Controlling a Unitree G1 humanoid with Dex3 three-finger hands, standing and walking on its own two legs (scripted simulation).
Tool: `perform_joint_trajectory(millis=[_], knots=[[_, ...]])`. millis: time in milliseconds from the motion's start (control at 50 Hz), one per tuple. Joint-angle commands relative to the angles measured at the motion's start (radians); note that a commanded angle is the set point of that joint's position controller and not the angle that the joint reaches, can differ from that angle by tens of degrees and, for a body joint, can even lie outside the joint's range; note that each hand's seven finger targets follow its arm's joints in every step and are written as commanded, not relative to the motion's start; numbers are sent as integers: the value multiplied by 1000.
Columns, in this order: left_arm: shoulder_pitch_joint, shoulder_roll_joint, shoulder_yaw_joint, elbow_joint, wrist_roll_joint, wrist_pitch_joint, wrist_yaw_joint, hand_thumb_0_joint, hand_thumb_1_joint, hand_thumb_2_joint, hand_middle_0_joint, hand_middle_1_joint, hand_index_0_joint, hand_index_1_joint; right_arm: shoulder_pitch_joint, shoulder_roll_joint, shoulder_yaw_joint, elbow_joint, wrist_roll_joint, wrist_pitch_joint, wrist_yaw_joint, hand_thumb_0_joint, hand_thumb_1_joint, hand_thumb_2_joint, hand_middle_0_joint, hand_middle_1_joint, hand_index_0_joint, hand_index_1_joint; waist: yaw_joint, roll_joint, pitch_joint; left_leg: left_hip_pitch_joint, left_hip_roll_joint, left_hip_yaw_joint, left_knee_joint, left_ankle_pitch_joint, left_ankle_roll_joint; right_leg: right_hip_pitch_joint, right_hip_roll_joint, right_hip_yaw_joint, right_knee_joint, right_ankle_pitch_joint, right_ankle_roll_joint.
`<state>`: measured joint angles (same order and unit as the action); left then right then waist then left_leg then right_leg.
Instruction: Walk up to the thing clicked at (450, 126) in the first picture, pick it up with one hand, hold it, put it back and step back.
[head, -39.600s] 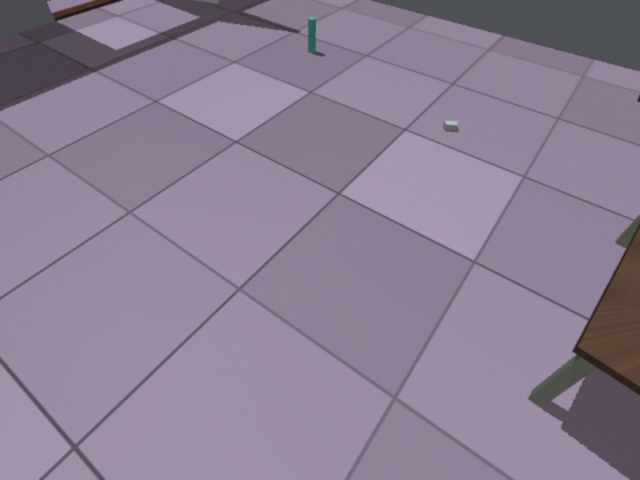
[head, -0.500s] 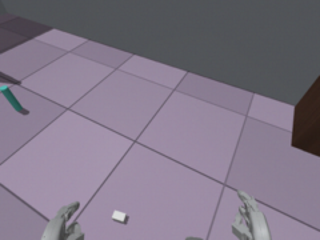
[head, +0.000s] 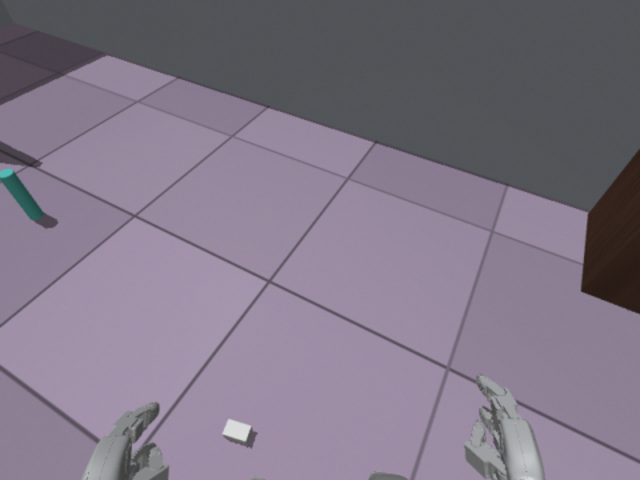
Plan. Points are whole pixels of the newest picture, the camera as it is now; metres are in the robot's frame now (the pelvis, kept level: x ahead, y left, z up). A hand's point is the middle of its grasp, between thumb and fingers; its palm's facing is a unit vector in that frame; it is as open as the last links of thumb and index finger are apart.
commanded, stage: home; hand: left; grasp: from above
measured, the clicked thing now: (237, 431) +0.37 +0.19 -0.70
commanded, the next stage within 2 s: stand in 0.84 s
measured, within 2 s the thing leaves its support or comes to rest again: neither
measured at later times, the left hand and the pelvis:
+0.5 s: hand (160, 467) +0.17 +0.18 -0.05, palm faces +0.03 -0.98 -0.20, open 7.4 cm; pelvis +0.01 +0.01 +0.00, yaw +0 degrees
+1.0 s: hand (161, 468) +0.17 +0.19 -0.06, palm faces +0.01 -0.96 -0.27, open 7.4 cm; pelvis +0.00 +0.00 +0.00, yaw +0 degrees
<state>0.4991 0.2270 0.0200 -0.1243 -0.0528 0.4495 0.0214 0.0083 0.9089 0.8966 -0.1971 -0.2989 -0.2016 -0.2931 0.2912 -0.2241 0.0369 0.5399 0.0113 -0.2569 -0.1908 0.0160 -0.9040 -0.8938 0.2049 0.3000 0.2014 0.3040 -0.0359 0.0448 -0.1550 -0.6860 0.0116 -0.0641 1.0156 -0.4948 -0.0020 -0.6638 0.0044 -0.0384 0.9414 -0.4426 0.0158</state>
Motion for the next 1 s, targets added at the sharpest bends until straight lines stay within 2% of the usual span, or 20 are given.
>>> perform_joint_trajectory(millis=[0,20,180,300,360,440,480,500,520,560,600,720,760,800,840,900,920,940,960,980], knots=[[-31,110,74,-202,6,-51,5,0,900,899,-199,-299,-199,-298,-68,-118,-56,-158,-3,-59,-10,0,-900,-900,200,300,200,300,0,-6,-70,70,-15,19,-185,151,18,69,21,-20,-163,107,-19],[-20,96,59,-197,5,-50,3,0,900,899,-199,-299,-199,-299,-66,-115,-54,-159,-4,-60,-10,0,-901,-900,200,300,200,300,-4,-4,-93,77,-17,19,-180,173,17,77,20,-18,-160,126,-19],[-23,110,70,-201,10,-53,6,0,900,899,-199,-298,-199,-298,-65,-119,-60,-152,-5,-51,-9,0,-900,-900,200,300,200,300,5,10,-92,89,-10,8,-181,250,9,82,23,-26,-136,180,-25],[-26,105,65,-194,7,-49,5,0,900,899,-199,-298,-199,-298,-68,-117,-54,-153,-4,-50,-7,0,-900,-900,200,300,200,300,3,6,-60,73,-8,2,-193,185,13,69,23,-27,-149,134,-22],[-6,105,68,-202,7,-47,7,0,900,899,-199,-298,-199,-298,-57,-118,-59,-157,-3,-48,-7,0,-900,-900,200,300,200,300,2,6,-106,92,-12,10,-179,235,13,86,22,-24,-141,174,-25],[-11,99,61,-195,5,-48,3,0,900,899,-199,-298,-199,-298,-63,-124,-59,-153,-5,-42,0,0,-900,-900,200,300,200,300,1,26,-100,97,1,-15,-192,280,2,77,25,-30,-119,191,-28],[-35,129,75,-235,10,-52,10,0,900,899,-199,-298,-199,-298,-60,-121,-58,-157,-3,-36,-2,0,-900,-900,200,300,200,300,5,26,-87,91,-3,-11,-191,243,6,71,24,-29,-128,174,-26],[5,82,45,-157,8,-46,5,0,900,899,-199,-298,-199,-297,-61,-120,-56,-157,-4,-37,0,0,-900,-900,200,300,200,300,-7,-3,-59,76,-2,-12,-196,218,8,61,26,-32,-132,155,-25],[-12,86,48,-190,4,-47,4,0,900,899,-199,-298,-199,-298,-64,-118,-55,-158,-3,-39,1,0,-900,-900,200,300,200,300,-1,7,-68,77,-2,-12,-196,213,8,60,24,-29,-132,152,-25],[-50,127,88,-254,0,-55,10,0,900,899,-199,-298,-199,-298,-65,-121,-59,-164,-4,-38,-1,0,-900,-900,200,300,200,300,5,16,-102,86,-3,-10,-190,210,10,78,24,-30,-135,155,-23],[7,89,52,-186,4,-44,5,0,900,899,-199,-298,-199,-298,-62,-120,-57,-166,-2,-36,1,0,-900,-900,200,300,200,300,-5,3,-99,82,-8,-2,-181,242,10,78,23,-27,-130,176,-26],[-21,104,65,-205,5,-54,7,0,900,899,-199,-298,-199,-297,-59,-117,-58,-168,-2,-32,0,0,-900,-900,200,300,200,300,-3,15,-97,84,-6,-1,-179,236,9,68,24,-27,-131,171,-25],[-55,133,85,-250,7,-59,13,0,900,899,-199,-298,-199,-298,-58,-114,-58,-167,-3,-34,-3,0,-900,-900,200,300,200,300,1,-1,-85,63,-14,9,-173,189,16,70,21,-24,-147,141,-21],[16,67,42,-154,4,-49,6,0,900,899,-199,-297,-199,-297,-62,-112,-54,-170,-3,-37,-1,0,-899,-900,200,300,200,300,-8,-23,-63,62,-12,10,-175,190,16,65,23,-26,-145,139,-21],[-12,105,73,-203,2,-53,8,0,900,899,-199,-298,-199,-297,-64,-123,-62,-171,-2,-34,-2,0,-900,-900,200,300,200,300,-3,14,-93,80,-8,6,-178,221,10,66,23,-26,-134,160,-23],[-26,121,73,-225,7,-51,7,0,900,899,-199,-298,-199,-297,-61,-120,-61,-169,-2,-31,0,0,-900,-900,200,300,200,300,-4,5,-88,76,-12,11,-170,209,14,71,22,-24,-144,157,-21],[-327,189,64,125,127,-257,44,0,900,899,-199,-299,-199,-299,-124,-226,-96,84,-126,75,59,0,-901,-899,200,299,200,299,64,-64,145,122,36,-27,-254,393,58,223,-47,56,-166,165,-60],[-223,207,84,309,123,-324,39,0,899,900,-200,-300,-200,-300,-150,-241,-117,86,-123,119,88,0,-900,-900,200,300,200,300,74,-124,71,180,21,6,-238,389,67,249,-66,123,-221,167,-91],[-210,215,81,360,126,-358,33,0,899,900,-200,-300,-200,-300,-137,-233,-115,80,-129,137,106,0,-900,-900,200,300,200,300,57,-143,50,216,14,20,-240,362,66,241,-83,155,-239,175,-101],[-240,203,71,397,126,-376,26,0,899,900,-200,-300,-200,-300,-109,-230,-109,78,-130,150,118,0,-900,-900,200,300,200,300,29,-87,54,221,13,-8,-264,329,65,223,-67,147,-235,172,-102]])
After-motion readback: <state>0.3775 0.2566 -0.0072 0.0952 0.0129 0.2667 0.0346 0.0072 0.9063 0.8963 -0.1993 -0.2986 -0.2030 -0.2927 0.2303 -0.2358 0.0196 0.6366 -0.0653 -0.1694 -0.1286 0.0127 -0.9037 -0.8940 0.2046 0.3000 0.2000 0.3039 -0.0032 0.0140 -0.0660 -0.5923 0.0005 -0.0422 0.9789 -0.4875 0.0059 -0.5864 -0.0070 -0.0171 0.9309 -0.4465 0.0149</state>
